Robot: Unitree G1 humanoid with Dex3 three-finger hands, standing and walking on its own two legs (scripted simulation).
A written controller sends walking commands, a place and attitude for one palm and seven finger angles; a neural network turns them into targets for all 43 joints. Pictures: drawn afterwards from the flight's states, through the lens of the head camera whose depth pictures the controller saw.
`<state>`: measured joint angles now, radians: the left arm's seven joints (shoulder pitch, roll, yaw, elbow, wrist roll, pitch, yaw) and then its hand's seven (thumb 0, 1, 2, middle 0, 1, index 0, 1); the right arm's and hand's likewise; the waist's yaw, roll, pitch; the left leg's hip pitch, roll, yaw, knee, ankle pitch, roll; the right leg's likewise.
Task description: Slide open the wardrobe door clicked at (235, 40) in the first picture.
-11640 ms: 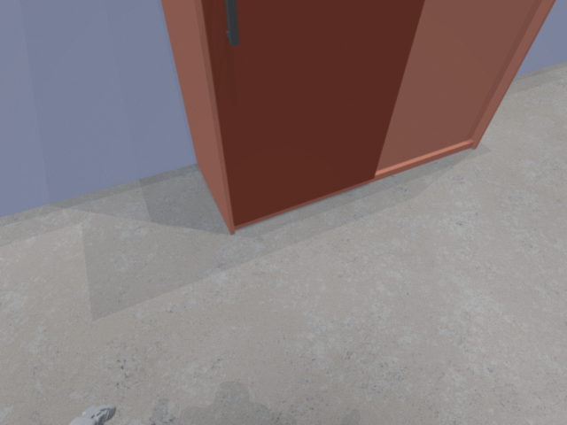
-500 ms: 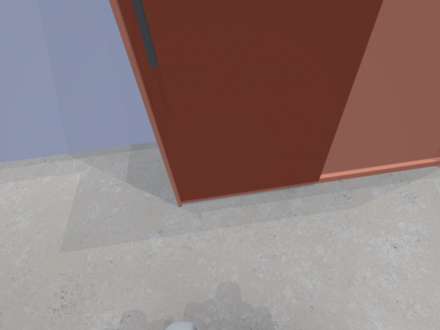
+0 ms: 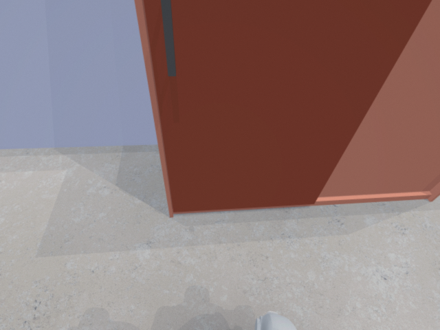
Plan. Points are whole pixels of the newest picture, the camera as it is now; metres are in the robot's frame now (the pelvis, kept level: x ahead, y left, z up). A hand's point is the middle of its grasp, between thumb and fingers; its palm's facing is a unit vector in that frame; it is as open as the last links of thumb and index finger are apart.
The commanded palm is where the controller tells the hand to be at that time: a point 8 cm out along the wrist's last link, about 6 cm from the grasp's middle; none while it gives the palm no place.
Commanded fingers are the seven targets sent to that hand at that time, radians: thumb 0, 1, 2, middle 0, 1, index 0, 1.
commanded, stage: take the last steps up to it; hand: left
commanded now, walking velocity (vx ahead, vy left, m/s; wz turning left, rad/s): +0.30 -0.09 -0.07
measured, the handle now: (169, 33) +0.75 +0.19 +0.18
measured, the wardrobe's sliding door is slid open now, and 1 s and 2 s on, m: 0.00 0.00 0.00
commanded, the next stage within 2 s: come to a stop and stand still in 0.60 s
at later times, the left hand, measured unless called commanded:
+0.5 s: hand (179, 298) +0.22 +0.10 -0.17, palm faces +0.03 -0.98 -0.20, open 7.2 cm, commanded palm none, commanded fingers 0.00 0.90 0.90 -0.20 -0.30 -0.20 -0.30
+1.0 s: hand (183, 272) +0.29 +0.10 -0.19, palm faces +0.06 -0.98 -0.21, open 7.4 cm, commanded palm none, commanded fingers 0.00 0.90 0.90 -0.20 -0.30 -0.20 -0.30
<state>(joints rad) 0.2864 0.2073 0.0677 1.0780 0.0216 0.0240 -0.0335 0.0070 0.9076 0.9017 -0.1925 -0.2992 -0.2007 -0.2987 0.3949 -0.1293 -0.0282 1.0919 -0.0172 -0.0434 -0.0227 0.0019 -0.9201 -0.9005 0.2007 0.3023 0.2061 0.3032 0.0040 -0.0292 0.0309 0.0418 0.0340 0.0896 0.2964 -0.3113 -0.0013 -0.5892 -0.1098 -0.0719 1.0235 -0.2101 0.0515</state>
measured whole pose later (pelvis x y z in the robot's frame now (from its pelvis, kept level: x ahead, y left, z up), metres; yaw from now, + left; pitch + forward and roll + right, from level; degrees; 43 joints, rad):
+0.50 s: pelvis +0.18 -0.08 +0.00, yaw -1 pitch -1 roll -1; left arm 0.24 0.17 0.05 1.08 0.02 -0.05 0.00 -0.01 0.93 0.90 -0.20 -0.30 -0.21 -0.30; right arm 0.22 -0.17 -0.07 1.02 -0.03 0.00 0.01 0.00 -0.91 -0.90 0.19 0.30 0.20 0.30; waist -0.01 0.02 0.01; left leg -0.52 0.13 0.07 0.95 -0.26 -0.03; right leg -0.19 0.02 -0.18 0.40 -0.20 -0.08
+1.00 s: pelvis +0.28 -0.08 -0.01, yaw +0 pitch -3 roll +1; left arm 0.25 0.17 0.04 1.09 0.02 0.02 0.02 0.00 0.91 0.90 -0.19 -0.30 -0.20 -0.30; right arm 0.17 -0.15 -0.05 1.07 -0.01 0.02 -0.03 -0.01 -0.94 -0.90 0.20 0.30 0.21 0.30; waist 0.02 -0.03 0.08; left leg -0.22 0.06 0.13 0.56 -0.28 -0.01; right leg -0.29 -0.08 -0.08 0.59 -0.23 0.01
